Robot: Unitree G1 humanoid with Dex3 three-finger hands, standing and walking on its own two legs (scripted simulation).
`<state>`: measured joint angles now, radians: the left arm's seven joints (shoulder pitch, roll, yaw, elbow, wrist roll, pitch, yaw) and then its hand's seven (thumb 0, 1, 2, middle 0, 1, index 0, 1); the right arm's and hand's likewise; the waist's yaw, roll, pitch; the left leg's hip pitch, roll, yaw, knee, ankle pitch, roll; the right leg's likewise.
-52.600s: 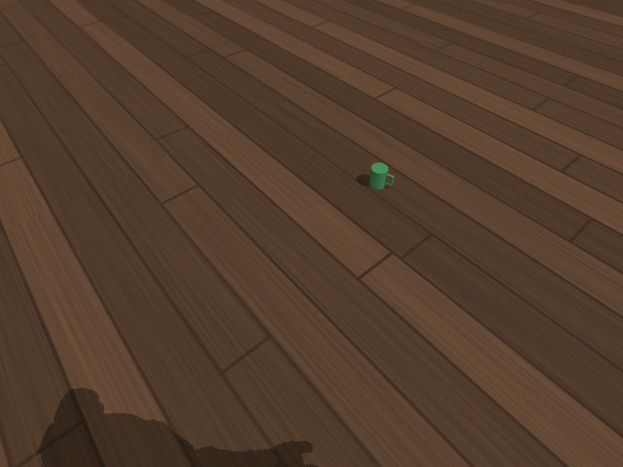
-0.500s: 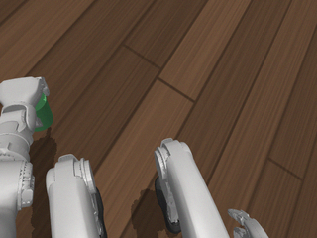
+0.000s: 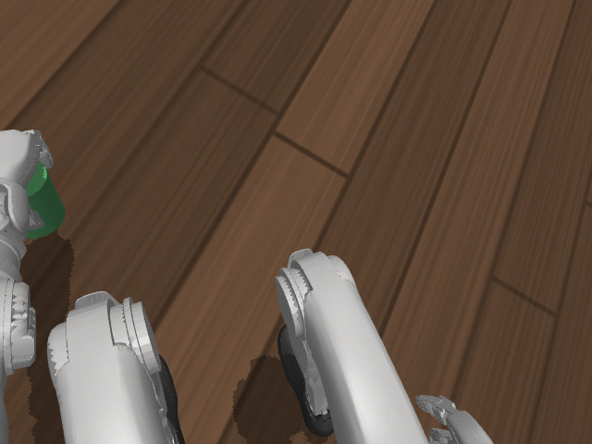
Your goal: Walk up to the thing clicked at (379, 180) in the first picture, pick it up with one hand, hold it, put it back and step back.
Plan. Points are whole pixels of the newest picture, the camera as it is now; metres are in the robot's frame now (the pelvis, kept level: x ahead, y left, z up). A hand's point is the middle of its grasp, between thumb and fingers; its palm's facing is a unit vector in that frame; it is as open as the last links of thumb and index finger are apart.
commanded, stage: lower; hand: left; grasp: from above
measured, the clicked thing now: (28, 188) +0.49 +0.28 -0.22
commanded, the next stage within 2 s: rest in 0.36 s
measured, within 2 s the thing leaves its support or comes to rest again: neither
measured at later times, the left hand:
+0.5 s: hand (41, 198) +0.48 +0.27 -0.22, palm faces -0.45 -0.07 -0.89, open 10.0 cm
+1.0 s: hand (44, 198) +0.48 +0.27 -0.24, palm faces -0.46 -0.11 -0.88, open 9.9 cm
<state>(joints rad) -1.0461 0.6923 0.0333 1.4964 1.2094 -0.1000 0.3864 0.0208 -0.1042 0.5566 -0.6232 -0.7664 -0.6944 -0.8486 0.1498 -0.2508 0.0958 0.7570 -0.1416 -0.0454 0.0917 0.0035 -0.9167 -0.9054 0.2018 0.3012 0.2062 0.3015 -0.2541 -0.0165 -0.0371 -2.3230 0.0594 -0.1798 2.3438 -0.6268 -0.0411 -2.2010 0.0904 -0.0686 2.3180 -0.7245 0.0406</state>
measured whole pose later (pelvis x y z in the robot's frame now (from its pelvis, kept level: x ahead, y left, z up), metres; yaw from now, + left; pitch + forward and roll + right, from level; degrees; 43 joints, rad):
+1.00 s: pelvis +0.00 +0.00 -0.03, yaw -4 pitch +31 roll -10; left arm -1.08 0.83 0.07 1.65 1.21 -0.15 0.51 0.03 -0.14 0.61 -0.63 -0.79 -0.71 -0.86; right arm 0.10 -0.29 0.22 0.70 -0.20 -0.12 0.15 0.00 -0.91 -0.90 0.20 0.30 0.21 0.30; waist -0.32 -0.08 0.08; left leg -2.37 0.06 -0.26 2.48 -0.66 -0.05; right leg -2.23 0.12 -0.12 2.40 -0.73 0.06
